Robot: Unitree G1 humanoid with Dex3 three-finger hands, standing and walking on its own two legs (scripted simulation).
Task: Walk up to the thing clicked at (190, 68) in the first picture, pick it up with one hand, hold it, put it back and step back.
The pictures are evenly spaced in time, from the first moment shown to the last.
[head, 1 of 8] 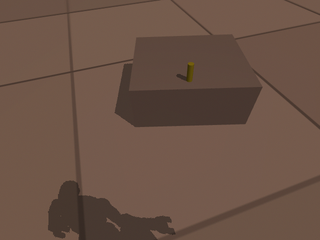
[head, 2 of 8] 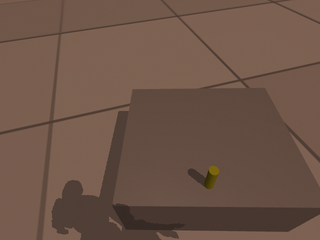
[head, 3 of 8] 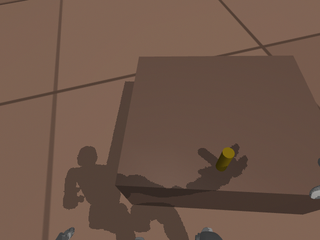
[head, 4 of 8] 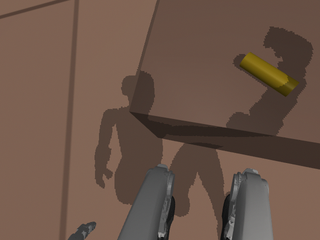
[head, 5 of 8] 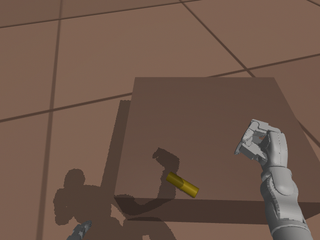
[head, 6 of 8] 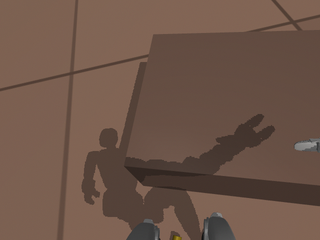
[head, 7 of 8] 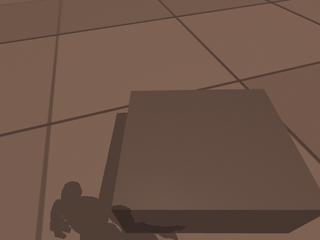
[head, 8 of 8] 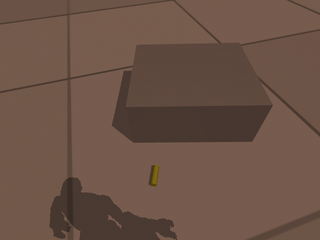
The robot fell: no
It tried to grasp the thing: yes
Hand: right
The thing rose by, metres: 0.00
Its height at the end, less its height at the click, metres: -0.44
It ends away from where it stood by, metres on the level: 0.46
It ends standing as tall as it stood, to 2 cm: no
